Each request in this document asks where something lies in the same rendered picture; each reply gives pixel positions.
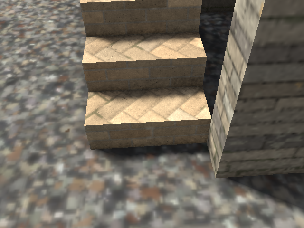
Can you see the stairs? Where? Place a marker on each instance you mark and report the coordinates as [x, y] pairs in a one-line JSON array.
[[144, 65]]

